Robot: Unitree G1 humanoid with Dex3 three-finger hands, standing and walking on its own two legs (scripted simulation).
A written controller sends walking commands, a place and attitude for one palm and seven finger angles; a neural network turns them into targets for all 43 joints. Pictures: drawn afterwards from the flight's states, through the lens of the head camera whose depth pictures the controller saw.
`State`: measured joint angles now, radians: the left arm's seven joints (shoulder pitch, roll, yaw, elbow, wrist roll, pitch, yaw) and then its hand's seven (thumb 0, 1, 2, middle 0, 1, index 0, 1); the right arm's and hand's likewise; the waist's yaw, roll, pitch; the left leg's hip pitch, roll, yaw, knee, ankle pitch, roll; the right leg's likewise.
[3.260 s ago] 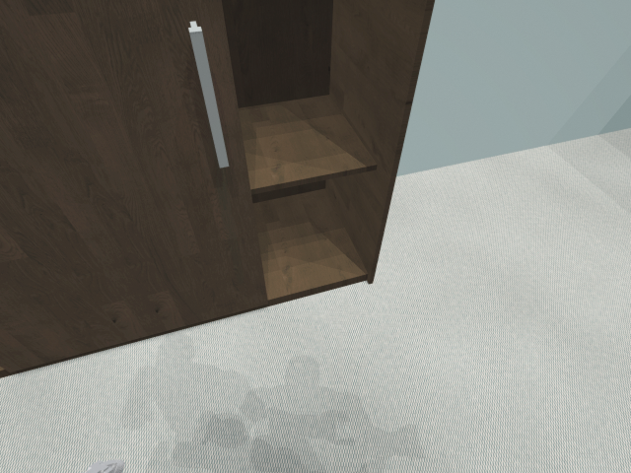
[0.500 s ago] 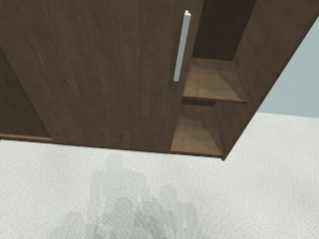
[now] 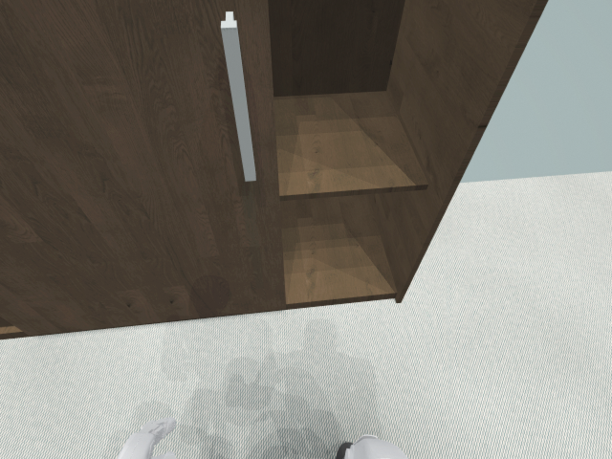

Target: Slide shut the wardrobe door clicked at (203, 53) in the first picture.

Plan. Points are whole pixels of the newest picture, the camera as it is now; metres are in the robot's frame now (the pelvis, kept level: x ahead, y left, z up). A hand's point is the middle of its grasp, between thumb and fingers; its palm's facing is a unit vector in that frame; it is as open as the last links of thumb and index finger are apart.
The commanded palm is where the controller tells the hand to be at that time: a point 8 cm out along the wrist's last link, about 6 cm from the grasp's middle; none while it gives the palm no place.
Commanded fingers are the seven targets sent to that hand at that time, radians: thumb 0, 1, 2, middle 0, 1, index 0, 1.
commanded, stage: take the last steps up to it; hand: left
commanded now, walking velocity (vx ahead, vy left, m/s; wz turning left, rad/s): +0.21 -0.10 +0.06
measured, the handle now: (241, 107) +0.61 +0.10 +0.12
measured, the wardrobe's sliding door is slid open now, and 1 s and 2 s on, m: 0.40 0.40 0.40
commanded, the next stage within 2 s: come to a stop and stand still in 0.14 s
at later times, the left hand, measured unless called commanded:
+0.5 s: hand out of the picture +0.13 +0.15 -0.16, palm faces +0.10 -0.98 -0.16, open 7.3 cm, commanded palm none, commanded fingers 0.00 0.90 0.90 -0.20 -0.30 -0.20 -0.30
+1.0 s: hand (228, 451) +0.16 +0.11 -0.15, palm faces +0.08 -0.96 -0.25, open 7.3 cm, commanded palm none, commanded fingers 0.00 0.90 0.90 -0.20 -0.30 -0.20 -0.30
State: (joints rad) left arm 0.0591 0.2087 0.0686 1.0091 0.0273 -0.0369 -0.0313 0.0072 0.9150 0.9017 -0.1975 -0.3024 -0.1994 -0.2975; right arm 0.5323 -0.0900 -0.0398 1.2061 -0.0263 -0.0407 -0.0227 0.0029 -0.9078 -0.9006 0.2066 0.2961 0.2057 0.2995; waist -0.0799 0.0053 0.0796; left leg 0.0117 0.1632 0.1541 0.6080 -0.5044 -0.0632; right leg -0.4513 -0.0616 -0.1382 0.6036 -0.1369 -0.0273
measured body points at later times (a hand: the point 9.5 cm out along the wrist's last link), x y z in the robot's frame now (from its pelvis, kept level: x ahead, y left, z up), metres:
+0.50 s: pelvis +0.14 -0.02 +0.02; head +0.16 +0.00 +0.47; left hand +0.12 +0.20 -0.15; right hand +0.26 -0.22 -0.12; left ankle +0.16 +0.06 -0.71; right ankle +0.10 -0.14 -0.69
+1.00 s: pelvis +0.11 -0.08 +0.01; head +0.10 -0.09 +0.46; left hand +0.16 +0.16 -0.13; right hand +0.16 -0.33 -0.14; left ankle +0.13 +0.01 -0.72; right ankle +0.13 -0.20 -0.71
